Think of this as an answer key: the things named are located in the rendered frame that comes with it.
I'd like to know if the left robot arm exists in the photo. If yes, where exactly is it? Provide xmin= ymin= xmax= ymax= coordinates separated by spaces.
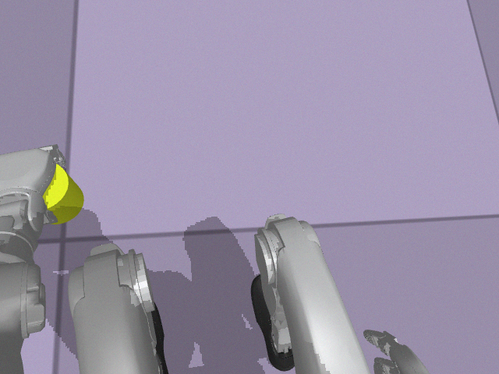
xmin=0 ymin=188 xmax=46 ymax=374

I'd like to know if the mug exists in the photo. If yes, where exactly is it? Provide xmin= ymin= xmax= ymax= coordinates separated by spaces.
xmin=42 ymin=164 xmax=84 ymax=224

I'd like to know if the left robot hand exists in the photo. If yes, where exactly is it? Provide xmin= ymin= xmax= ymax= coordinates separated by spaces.
xmin=0 ymin=144 xmax=66 ymax=225

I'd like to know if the right robot foot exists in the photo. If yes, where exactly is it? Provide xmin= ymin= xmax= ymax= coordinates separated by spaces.
xmin=251 ymin=275 xmax=295 ymax=371

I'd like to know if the left robot foot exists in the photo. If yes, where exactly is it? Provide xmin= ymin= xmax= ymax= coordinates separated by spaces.
xmin=151 ymin=303 xmax=168 ymax=374

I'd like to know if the right robot hand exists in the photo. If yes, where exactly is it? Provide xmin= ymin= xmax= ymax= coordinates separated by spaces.
xmin=363 ymin=330 xmax=430 ymax=374

